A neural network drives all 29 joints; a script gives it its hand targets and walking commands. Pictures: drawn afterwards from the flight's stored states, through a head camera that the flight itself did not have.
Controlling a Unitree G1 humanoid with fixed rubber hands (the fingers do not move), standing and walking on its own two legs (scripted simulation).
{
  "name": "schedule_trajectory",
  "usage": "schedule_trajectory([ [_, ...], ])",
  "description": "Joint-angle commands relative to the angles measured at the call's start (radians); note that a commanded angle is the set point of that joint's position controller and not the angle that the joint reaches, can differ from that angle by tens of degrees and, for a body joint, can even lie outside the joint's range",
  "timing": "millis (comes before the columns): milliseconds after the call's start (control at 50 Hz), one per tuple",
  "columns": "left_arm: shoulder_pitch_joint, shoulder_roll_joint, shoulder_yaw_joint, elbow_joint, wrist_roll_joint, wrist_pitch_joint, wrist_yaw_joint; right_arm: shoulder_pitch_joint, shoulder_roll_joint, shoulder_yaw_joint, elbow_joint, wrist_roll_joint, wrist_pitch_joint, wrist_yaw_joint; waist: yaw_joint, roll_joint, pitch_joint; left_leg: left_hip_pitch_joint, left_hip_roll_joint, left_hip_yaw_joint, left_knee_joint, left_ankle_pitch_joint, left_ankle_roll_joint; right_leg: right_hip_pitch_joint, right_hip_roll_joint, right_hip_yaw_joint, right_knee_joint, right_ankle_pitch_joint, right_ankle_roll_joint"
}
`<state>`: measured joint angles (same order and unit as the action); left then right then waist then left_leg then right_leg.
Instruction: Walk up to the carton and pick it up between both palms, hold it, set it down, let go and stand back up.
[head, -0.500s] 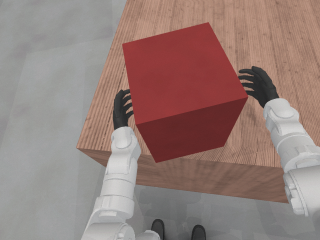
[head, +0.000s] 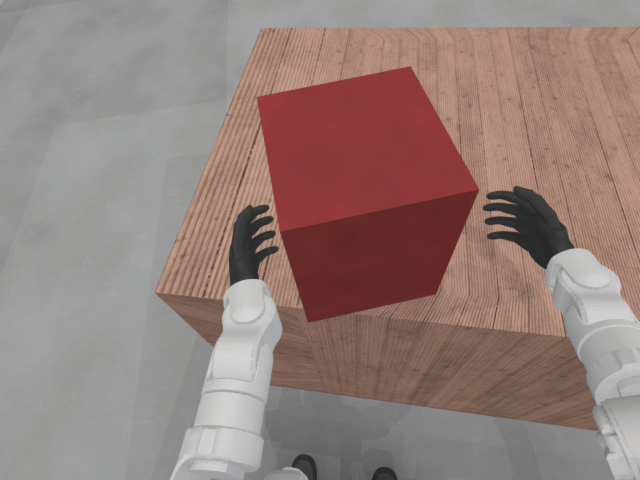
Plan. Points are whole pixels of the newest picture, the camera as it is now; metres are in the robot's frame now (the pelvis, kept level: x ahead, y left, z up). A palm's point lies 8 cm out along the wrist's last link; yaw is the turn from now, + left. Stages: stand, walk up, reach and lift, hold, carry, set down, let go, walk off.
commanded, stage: set down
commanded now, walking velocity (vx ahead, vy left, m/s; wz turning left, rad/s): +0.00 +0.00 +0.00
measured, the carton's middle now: (355, 205) +0.46 +0.05 +0.03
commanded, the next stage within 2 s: none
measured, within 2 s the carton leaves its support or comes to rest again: neither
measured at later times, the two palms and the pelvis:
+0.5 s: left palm (234, 316) +0.28 +0.17 +0.04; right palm (590, 313) +0.34 -0.24 +0.00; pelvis +0.02 +0.01 +0.01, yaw +0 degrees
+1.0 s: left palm (234, 345) +0.24 +0.16 +0.05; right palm out of the picture +0.28 -0.28 +0.01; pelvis +0.02 +0.01 +0.00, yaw +0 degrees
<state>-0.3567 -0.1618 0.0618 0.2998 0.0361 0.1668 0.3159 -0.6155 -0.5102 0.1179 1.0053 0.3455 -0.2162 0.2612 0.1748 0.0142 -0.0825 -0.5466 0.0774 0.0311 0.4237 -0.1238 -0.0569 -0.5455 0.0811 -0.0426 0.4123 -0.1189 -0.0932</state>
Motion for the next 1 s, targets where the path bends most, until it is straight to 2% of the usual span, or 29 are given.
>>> schedule_trajectory([
  [0, -0.119, -0.022, -0.059, -0.298, 0.025, -0.04, 0.004, -0.214, -0.268, -0.085, -0.187, 0.025, -0.081, 0.003, -0.054, -0.206, -0.556, 0.187, -0.048, -0.041, -0.002, 0.199, 0.052, 0.494, -0.049, 0.128, 0.001, 0.284, 0.079],
  [20, -0.205, 0.01, -0.04, -0.234, 0.023, -0.045, 0.007, -0.301, -0.231, -0.098, -0.186, 0.01, -0.089, 0.0, -0.035, -0.213, -0.469, 0.115, -0.047, -0.027, 0.014, 0.105, 0.058, 0.451, -0.065, 0.163, -0.03, 0.157, 0.081],
  [40, -0.056, -0.018, -0.078, -0.315, 0.01, -0.071, 0.007, -0.128, -0.235, -0.073, -0.227, 0.04, -0.11, 0.006, -0.058, -0.224, -0.489, 0.145, -0.049, -0.042, 0.012, 0.149, 0.061, 0.527, -0.081, 0.17, -0.013, 0.257, 0.088],
  [80, -0.338, 0.042, -0.05, -0.257, 0.008, -0.075, 0.017, -0.354, -0.21, -0.11, -0.231, 0.011, -0.112, 0.0, -0.017, -0.181, -0.49, 0.083, -0.053, -0.016, 0.024, 0.053, 0.054, 0.413, -0.097, 0.193, -0.028, 0.056, 0.09],
  [100, -0.162, -0.007, -0.088, -0.315, 0.003, -0.08, 0.028, -0.215, -0.229, -0.106, -0.256, 0.031, -0.12, 0.018, -0.023, -0.174, -0.504, 0.159, -0.04, -0.042, 0.015, 0.106, 0.05, 0.403, -0.082, 0.168, -0.025, 0.086, 0.075],
  [160, -0.084, -0.017, -0.118, -0.36, 0.015, -0.094, 0.041, -0.139, -0.238, -0.074, -0.229, 0.076, -0.143, 0.027, -0.016, -0.134, -0.481, 0.235, -0.034, -0.036, 0.019, 0.145, 0.037, 0.393, -0.068, 0.128, -0.042, 0.178, 0.048],
  [180, 0.026, -0.069, -0.162, -0.431, 0.009, -0.092, 0.035, -0.05, -0.277, -0.085, -0.255, 0.088, -0.159, 0.033, -0.07, -0.143, -0.548, 0.328, -0.031, -0.058, 0.022, 0.265, 0.034, 0.421, -0.044, 0.09, -0.026, 0.368, 0.042],
  [200, -0.089, -0.02, -0.105, -0.276, 0.024, -0.089, 0.026, -0.158, -0.25, -0.085, -0.224, 0.063, -0.163, 0.027, -0.026, -0.154, -0.497, 0.238, -0.04, -0.032, 0.029, 0.175, 0.043, 0.385, -0.069, 0.137, -0.056, 0.224, 0.045],
  [260, -0.094, -0.027, -0.124, -0.365, -0.005, -0.101, 0.025, -0.146, -0.273, -0.094, -0.267, 0.069, -0.167, 0.038, -0.048, -0.164, -0.482, 0.215, -0.043, -0.042, 0.019, 0.126, 0.048, 0.392, -0.082, 0.143, -0.032, 0.166, 0.059],
  [280, 0.089, -0.074, -0.149, -0.436, 0.008, -0.098, 0.036, 0.003, -0.277, -0.079, -0.279, 0.095, -0.185, 0.053, -0.058, -0.165, -0.467, 0.295, -0.025, -0.071, 0.016, 0.224, 0.041, 0.43, -0.067, 0.125, -0.033, 0.256, 0.043],
  [300, 0.108, -0.058, -0.132, -0.37, 0.027, -0.093, 0.03, 0.019, -0.277, -0.065, -0.249, 0.094, -0.19, 0.043, -0.06, -0.169, -0.44, 0.294, -0.03, -0.061, 0.019, 0.242, 0.044, 0.444, -0.06, 0.128, -0.038, 0.334, 0.036],
  [320, -0.006, -0.039, -0.115, -0.336, 0.03, -0.084, 0.021, -0.049, -0.259, -0.074, -0.201, 0.092, -0.178, 0.047, -0.052, -0.156, -0.45, 0.263, -0.038, -0.05, 0.022, 0.184, 0.041, 0.41, -0.076, 0.141, -0.046, 0.243, 0.043],
  [340, 0.175, -0.083, -0.13, -0.373, 0.038, -0.083, 0.021, 0.11, -0.298, -0.066, -0.205, 0.109, -0.191, 0.06, -0.066, -0.183, -0.444, 0.339, -0.03, -0.067, 0.01, 0.25, 0.043, 0.446, -0.061, 0.119, -0.047, 0.321, 0.037],
  [400, 0.236, -0.068, -0.158, -0.488, 0.022, -0.105, 0.025, 0.162, -0.319, -0.089, -0.257, 0.109, -0.229, 0.058, -0.089, -0.185, -0.428, 0.332, -0.039, -0.063, 0.013, 0.26, 0.045, 0.45, -0.065, 0.116, -0.053, 0.375, 0.031],
  [440, 0.115, -0.039, -0.123, -0.426, 0.037, -0.112, 0.032, 0.059, -0.278, -0.066, -0.271, 0.119, -0.233, 0.062, -0.035, -0.165, -0.412, 0.278, -0.045, -0.041, 0.018, 0.196, 0.04, 0.404, -0.089, 0.149, -0.068, 0.244, 0.031],
  [480, 0.317, -0.107, -0.205, -0.537, 0.026, -0.12, 0.038, 0.233, -0.336, -0.083, -0.246, 0.142, -0.247, 0.078, -0.104, -0.135, -0.388, 0.379, -0.031, -0.072, 0.009, 0.266, 0.038, 0.4, -0.063, 0.093, -0.043, 0.364, 0.012],
  [500, 0.176, -0.07, -0.182, -0.471, 0.023, -0.118, 0.028, 0.111, -0.307, -0.098, -0.257, 0.12, -0.25, 0.076, -0.091, -0.168, -0.38, 0.337, -0.039, -0.053, 0.02, 0.2, 0.043, 0.343, -0.069, 0.113, -0.062, 0.197, 0.03],
  [520, 0.297, -0.075, -0.195, -0.484, 0.019, -0.122, 0.031, 0.251, -0.313, -0.09, -0.254, 0.144, -0.253, 0.087, -0.097, -0.182, -0.359, 0.363, -0.033, -0.06, 0.018, 0.201, 0.043, 0.364, -0.069, 0.125, -0.08, 0.185, 0.016],
  [540, 0.32, -0.085, -0.208, -0.518, 0.015, -0.122, 0.031, 0.267, -0.331, -0.086, -0.247, 0.153, -0.248, 0.088, -0.106, -0.162, -0.35, 0.371, -0.037, -0.068, 0.01, 0.225, 0.042, 0.371, -0.069, 0.117, -0.067, 0.255, 0.015],
  [660, 0.348, -0.09, -0.224, -0.573, 0.022, -0.119, 0.047, 0.301, -0.316, -0.088, -0.313, 0.172, -0.254, 0.109, -0.089, -0.146, -0.311, 0.357, -0.039, -0.062, 0.023, 0.168, 0.043, 0.313, -0.072, 0.135, -0.066, 0.102, 0.01],
  [740, 0.261, -0.067, -0.22, -0.521, 0.024, -0.088, 0.051, 0.236, -0.295, -0.121, -0.321, 0.14, -0.211, 0.115, -0.078, -0.156, -0.238, 0.285, -0.037, -0.061, 0.017, -0.007, 0.049, 0.245, -0.1, 0.171, -0.078, -0.153, 0.016],
  [760, 0.367, -0.088, -0.25, -0.565, 0.029, -0.084, 0.064, 0.335, -0.315, -0.131, -0.321, 0.151, -0.207, 0.123, -0.088, -0.141, -0.235, 0.335, -0.03, -0.07, 0.005, 0.035, 0.042, 0.272, -0.089, 0.149, -0.078, -0.073, 0.002],
  [780, 0.276, -0.067, -0.216, -0.545, 0.018, -0.081, 0.066, 0.242, -0.311, -0.119, -0.363, 0.15, -0.209, 0.12, -0.056, -0.146, -0.221, 0.276, -0.039, -0.067, 0.02, 0.024, 0.045, 0.24, -0.097, 0.173, -0.065, -0.105, 0.01],
  [820, 0.41, -0.105, -0.265, -0.575, 0.02, -0.059, 0.058, 0.374, -0.362, -0.156, -0.325, 0.15, -0.191, 0.125, -0.113, -0.158, -0.231, 0.362, -0.032, -0.066, 0.007, 0.095, 0.04, 0.286, -0.086, 0.14, -0.071, 0.042, 0.002],
  [860, 0.366, -0.094, -0.209, -0.524, 0.036, -0.043, 0.053, 0.305, -0.333, -0.12, -0.365, 0.144, -0.19, 0.115, -0.069, -0.191, -0.231, 0.299, -0.045, -0.048, 0.011, 0.116, 0.043, 0.321, -0.088, 0.166, -0.09, 0.057, 0.009],
  [880, 0.511, -0.116, -0.268, -0.589, 0.042, -0.048, 0.055, 0.459, -0.376, -0.149, -0.333, 0.15, -0.194, 0.124, -0.113, -0.161, -0.207, 0.365, -0.035, -0.069, -0.002, 0.158, 0.041, 0.335, -0.086, 0.145, -0.07, 0.162, 0.008],
  [900, 0.44, -0.1, -0.239, -0.567, 0.042, -0.057, 0.053, 0.376, -0.358, -0.123, -0.382, 0.16, -0.188, 0.121, -0.09, -0.201, -0.232, 0.314, -0.047, -0.052, 0.007, 0.124, 0.05, 0.369, -0.093, 0.169, -0.075, 0.148, 0.012],
  [940, 0.473, -0.109, -0.24, -0.618, 0.032, -0.062, 0.053, 0.432, -0.373, -0.15, -0.388, 0.161, -0.192, 0.131, -0.109, -0.192, -0.224, 0.328, -0.043, -0.061, -0.003, 0.122, 0.053, 0.364, -0.097, 0.168, -0.061, 0.139, 0.025],
  [980, 0.45, -0.096, -0.224, -0.607, 0.039, -0.063, 0.054, 0.396, -0.348, -0.139, -0.419, 0.167, -0.192, 0.131, -0.081, -0.174, -0.232, 0.329, -0.042, -0.054, -0.001, 0.081, 0.049, 0.338, -0.093, 0.169, -0.071, 0.036, 0.02],
])
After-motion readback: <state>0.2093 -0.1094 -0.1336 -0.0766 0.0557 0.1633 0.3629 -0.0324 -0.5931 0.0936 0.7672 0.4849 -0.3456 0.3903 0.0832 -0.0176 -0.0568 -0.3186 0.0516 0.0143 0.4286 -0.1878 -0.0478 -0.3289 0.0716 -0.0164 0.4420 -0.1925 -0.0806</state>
